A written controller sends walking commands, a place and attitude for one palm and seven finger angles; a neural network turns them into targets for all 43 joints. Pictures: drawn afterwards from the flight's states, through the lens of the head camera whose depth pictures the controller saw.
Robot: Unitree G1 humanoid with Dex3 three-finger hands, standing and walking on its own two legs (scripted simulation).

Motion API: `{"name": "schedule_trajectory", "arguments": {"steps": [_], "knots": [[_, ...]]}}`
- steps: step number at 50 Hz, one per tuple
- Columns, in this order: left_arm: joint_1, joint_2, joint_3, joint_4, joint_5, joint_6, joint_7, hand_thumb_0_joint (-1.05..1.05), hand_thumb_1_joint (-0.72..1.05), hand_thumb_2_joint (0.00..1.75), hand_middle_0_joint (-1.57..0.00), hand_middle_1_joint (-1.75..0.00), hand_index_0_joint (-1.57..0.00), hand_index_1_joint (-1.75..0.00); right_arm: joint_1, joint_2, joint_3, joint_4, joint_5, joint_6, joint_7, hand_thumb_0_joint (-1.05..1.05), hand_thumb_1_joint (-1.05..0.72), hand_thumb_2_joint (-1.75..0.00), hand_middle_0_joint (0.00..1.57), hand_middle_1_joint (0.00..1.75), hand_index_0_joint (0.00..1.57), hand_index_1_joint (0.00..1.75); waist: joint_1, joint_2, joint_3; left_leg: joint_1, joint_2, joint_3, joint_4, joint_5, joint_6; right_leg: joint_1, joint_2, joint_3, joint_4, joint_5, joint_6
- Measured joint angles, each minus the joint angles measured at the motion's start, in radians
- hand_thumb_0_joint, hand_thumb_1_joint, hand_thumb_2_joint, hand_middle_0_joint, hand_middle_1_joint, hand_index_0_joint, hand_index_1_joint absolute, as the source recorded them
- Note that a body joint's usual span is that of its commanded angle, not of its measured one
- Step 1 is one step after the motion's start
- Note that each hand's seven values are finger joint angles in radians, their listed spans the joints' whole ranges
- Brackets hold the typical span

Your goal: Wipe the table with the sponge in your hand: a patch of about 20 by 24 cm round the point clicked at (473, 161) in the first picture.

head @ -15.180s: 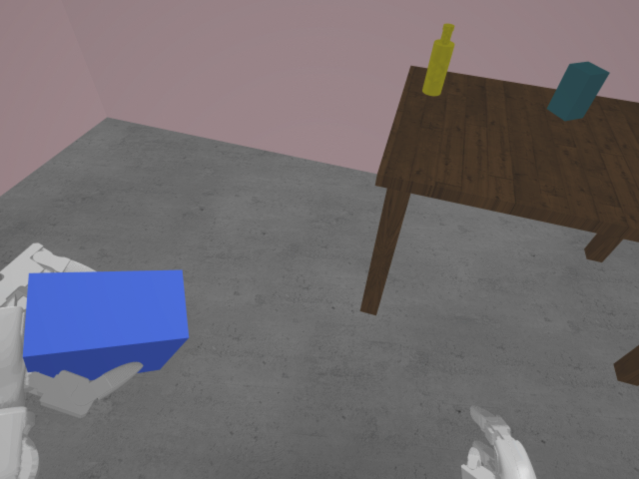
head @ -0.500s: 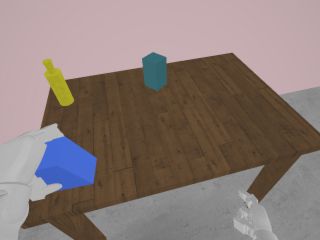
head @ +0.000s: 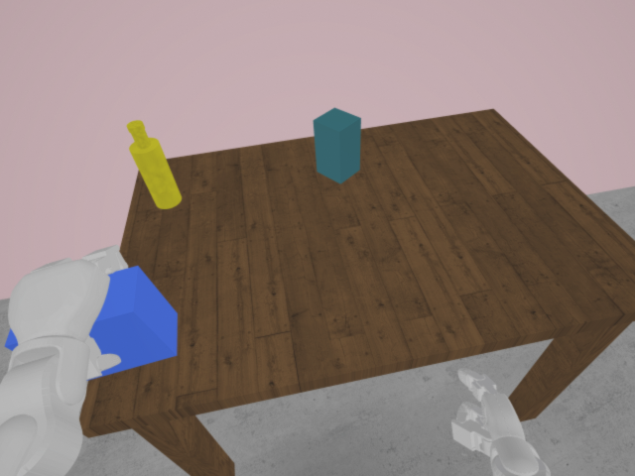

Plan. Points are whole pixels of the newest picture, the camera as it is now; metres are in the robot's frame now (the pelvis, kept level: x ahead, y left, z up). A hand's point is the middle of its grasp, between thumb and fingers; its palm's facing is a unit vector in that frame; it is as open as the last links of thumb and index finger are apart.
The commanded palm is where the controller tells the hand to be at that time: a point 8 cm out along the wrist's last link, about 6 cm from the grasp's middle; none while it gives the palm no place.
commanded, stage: turn the palm down, sponge in hand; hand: left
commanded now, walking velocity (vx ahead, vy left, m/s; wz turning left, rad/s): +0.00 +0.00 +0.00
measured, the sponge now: (111, 334) +0.23 +0.31 +0.06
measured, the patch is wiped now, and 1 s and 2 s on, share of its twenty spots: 0.00 0.00 0.00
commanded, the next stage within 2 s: move the sponge above the wiping area in 0.42 s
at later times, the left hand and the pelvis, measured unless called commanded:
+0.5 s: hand (132, 321) +0.23 +0.28 +0.09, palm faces +0.01 -0.10 -1.00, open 10.6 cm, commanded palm +0.20 +0.26 +0.16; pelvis +0.01 -0.02 +0.00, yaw +0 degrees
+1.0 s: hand (154, 340) +0.23 +0.26 +0.06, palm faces -0.10 -0.13 -0.99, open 10.6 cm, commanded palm +0.21 +0.26 +0.14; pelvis +0.02 -0.01 +0.00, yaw +0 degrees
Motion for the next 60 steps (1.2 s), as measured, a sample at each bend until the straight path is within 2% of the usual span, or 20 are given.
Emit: {"name": "schedule_trajectory", "arguments": {"steps": [3,5,7,10,13,15,19,24,27,30,33,35,37,40,45,47,50,55,57,60], "knots": [[-0.014,-0.022,-0.024,0.029,0.007,0.064,-0.043,0.00,-0.54,1.02,-0.69,-1.29,-0.70,-1.29,-0.009,-0.014,0.002,0.000,0.009,-0.001,0.001,0.01,-0.91,-0.90,0.21,0.30,0.20,0.30,-0.004,0.014,0.002,0.014,-0.005,-0.003,-0.022,0.012,0.001,0.011,-0.005,-0.003,-0.011,0.004,0.000],[-0.011,-0.034,-0.054,0.037,0.009,0.071,-0.082,0.00,-0.53,1.02,-0.69,-1.29,-0.70,-1.29,-0.014,-0.021,0.002,-0.005,0.009,-0.007,0.000,0.01,-0.91,-0.90,0.21,0.30,0.20,0.30,-0.008,0.021,0.006,0.020,-0.007,-0.006,-0.031,0.017,0.001,0.014,-0.007,-0.006,-0.014,0.005,0.000],[0.000,-0.038,-0.083,0.033,0.012,0.046,-0.116,0.00,-0.53,1.02,-0.69,-1.29,-0.70,-1.29,-0.018,-0.024,0.002,-0.009,0.004,-0.014,-0.004,0.01,-0.91,-0.90,0.20,0.30,0.20,0.30,-0.009,0.020,0.014,0.027,-0.007,-0.006,-0.039,0.020,0.000,0.019,-0.006,-0.006,-0.016,0.004,-0.001],[0.021,-0.027,-0.106,0.011,0.032,-0.031,-0.131,0.00,-0.53,1.02,-0.69,-1.29,-0.70,-1.29,-0.018,-0.021,0.001,-0.011,-0.010,-0.027,-0.012,0.01,-0.91,-0.90,0.20,0.30,0.20,0.30,-0.005,0.011,0.023,0.036,0.001,-0.005,-0.041,0.017,-0.005,0.027,0.001,-0.004,-0.020,0.004,-0.008],[0.038,-0.007,-0.089,-0.014,0.047,-0.100,-0.100,0.00,-0.54,1.02,-0.69,-1.29,-0.71,-1.29,-0.015,-0.013,-0.003,-0.005,-0.020,-0.030,-0.013,0.01,-0.91,-0.90,0.20,0.30,0.20,0.30,0.002,-0.001,0.026,0.048,0.013,-0.003,-0.043,0.011,-0.014,0.041,0.014,0.000,-0.034,0.006,-0.017],[0.036,0.001,-0.066,-0.019,0.052,-0.115,-0.064,0.00,-0.54,1.02,-0.69,-1.29,-0.71,-1.29,-0.010,-0.011,-0.010,0.001,-0.021,-0.029,-0.009,0.01,-0.91,-0.90,0.20,0.30,0.20,0.30,0.005,-0.005,0.022,0.052,0.021,-0.003,-0.043,0.007,-0.020,0.048,0.022,0.000,-0.042,0.008,-0.023],[0.010,-0.012,-0.019,0.007,0.030,-0.058,-0.018,0.00,-0.54,1.02,-0.69,-1.29,-0.70,-1.29,-0.011,-0.020,-0.021,0.016,-0.009,-0.020,0.000,0.01,-0.91,-0.90,0.20,0.30,0.20,0.30,0.004,0.001,0.012,0.058,0.027,-0.004,-0.050,0.006,-0.026,0.055,0.029,0.001,-0.054,0.011,-0.027],[-0.009,-0.039,-0.031,0.051,0.010,0.048,-0.056,0.00,-0.53,1.02,-0.69,-1.29,-0.70,-1.29,-0.017,-0.042,-0.023,0.012,0.008,-0.015,-0.001,0.01,-0.91,-0.90,0.20,0.30,0.20,0.30,-0.014,0.012,0.007,0.057,0.022,-0.007,-0.062,0.013,-0.026,0.049,0.024,-0.002,-0.050,0.007,-0.027],[0.006,-0.045,-0.070,0.050,0.010,0.043,-0.101,0.00,-0.53,1.02,-0.69,-1.29,-0.70,-1.29,-0.018,-0.049,-0.024,0.001,0.005,-0.020,-0.006,0.01,-0.91,-0.90,0.20,0.30,0.20,0.30,-0.022,0.014,0.014,0.056,0.019,-0.007,-0.064,0.013,-0.025,0.043,0.020,-0.002,-0.042,0.002,-0.026],[0.031,-0.039,-0.096,0.028,0.026,-0.018,-0.115,0.00,-0.53,1.02,-0.69,-1.29,-0.70,-1.29,-0.012,-0.046,-0.027,-0.006,-0.006,-0.030,-0.013,0.01,-0.91,-0.90,0.20,0.30,0.20,0.30,-0.020,0.009,0.016,0.054,0.021,-0.003,-0.058,0.007,-0.025,0.040,0.023,0.002,-0.036,-0.003,-0.028],[0.058,-0.031,-0.086,-0.001,0.041,-0.083,-0.085,0.00,-0.53,1.02,-0.69,-1.29,-0.70,-1.29,-0.004,-0.034,-0.031,-0.004,-0.015,-0.034,-0.012,0.01,-0.91,-0.90,0.20,0.30,0.20,0.30,-0.013,0.000,0.012,0.055,0.028,0.004,-0.053,-0.001,-0.028,0.041,0.029,0.009,-0.037,-0.004,-0.031],[0.065,-0.026,-0.070,-0.007,0.048,-0.101,-0.051,0.00,-0.53,1.02,-0.69,-1.29,-0.70,-1.29,0.003,-0.028,-0.034,-0.001,-0.016,-0.032,-0.009,0.01,-0.91,-0.90,0.20,0.30,0.20,0.30,-0.009,-0.005,0.006,0.054,0.031,0.006,-0.049,-0.006,-0.030,0.042,0.032,0.011,-0.038,-0.005,-0.032],[0.059,-0.027,-0.047,0.007,0.047,-0.093,-0.019,0.00,-0.53,1.02,-0.69,-1.29,-0.70,-1.29,0.004,-0.023,-0.037,0.006,-0.010,-0.026,-0.004,0.01,-0.91,-0.90,0.20,0.30,0.20,0.30,-0.006,-0.007,0.002,0.055,0.033,0.007,-0.047,-0.009,-0.031,0.042,0.034,0.013,-0.039,-0.005,-0.033],[0.047,-0.031,-0.015,0.037,0.036,-0.039,0.000,0.00,-0.53,1.02,-0.69,-1.29,-0.70,-1.29,0.002,-0.023,-0.037,0.013,-0.001,-0.016,0.002,0.01,-0.91,-0.90,0.20,0.30,0.20,0.30,-0.010,-0.006,-0.004,0.052,0.032,0.009,-0.048,-0.009,-0.031,0.039,0.033,0.015,-0.039,-0.006,-0.031],[0.042,-0.046,-0.025,0.077,0.018,0.035,-0.041,0.00,-0.53,1.02,-0.69,-1.29,-0.70,-1.29,0.001,-0.037,-0.037,0.007,0.010,-0.017,0.000,0.01,-0.91,-0.90,0.20,0.30,0.20,0.30,-0.021,0.002,-0.001,0.044,0.022,0.002,-0.047,-0.006,-0.024,0.034,0.023,0.007,-0.037,-0.007,-0.024],[0.042,-0.056,-0.053,0.081,0.019,0.024,-0.064,0.00,-0.53,1.02,-0.69,-1.29,-0.70,-1.29,0.003,-0.042,-0.039,0.003,0.007,-0.026,-0.005,0.01,-0.91,-0.90,0.20,0.30,0.20,0.30,-0.020,0.005,0.003,0.039,0.017,-0.002,-0.045,-0.004,-0.020,0.031,0.019,0.004,-0.035,-0.008,-0.021],[0.045,-0.072,-0.100,0.072,0.040,-0.034,-0.075,0.00,-0.53,1.02,-0.69,-1.29,-0.70,-1.29,0.009,-0.040,-0.044,-0.001,-0.005,-0.044,-0.011,0.01,-0.91,-0.90,0.20,0.30,0.20,0.30,-0.012,0.003,0.004,0.029,0.013,-0.003,-0.039,-0.006,-0.015,0.023,0.015,0.002,-0.031,-0.009,-0.017],[0.025,-0.078,-0.129,0.069,0.095,-0.121,-0.012,0.00,-0.53,1.02,-0.69,-1.29,-0.70,-1.29,0.007,-0.014,-0.045,0.009,-0.020,-0.048,-0.008,0.01,-0.91,-0.90,0.20,0.30,0.20,0.30,0.000,-0.012,0.000,0.019,0.016,0.005,-0.031,-0.010,-0.015,0.012,0.018,0.010,-0.027,-0.007,-0.017],[0.014,-0.079,-0.114,0.074,0.103,-0.117,0.024,0.00,-0.53,1.02,-0.69,-1.29,-0.70,-1.29,0.003,-0.002,-0.043,0.015,-0.017,-0.040,0.000,0.01,-0.91,-0.90,0.20,0.30,0.20,0.30,-0.001,-0.016,-0.005,0.018,0.018,0.009,-0.032,-0.010,-0.016,0.009,0.019,0.015,-0.027,-0.006,-0.018],[0.002,-0.086,-0.086,0.082,0.093,-0.058,0.058,0.00,-0.53,1.02,-0.69,-1.29,-0.70,-1.29,-0.001,0.006,-0.041,0.018,-0.007,-0.024,0.013,0.01,-0.91,-0.90,0.20,0.30,0.20,0.30,-0.009,-0.016,-0.017,0.019,0.018,0.013,-0.036,-0.009,-0.016,0.007,0.019,0.019,-0.029,-0.004,-0.016]]}}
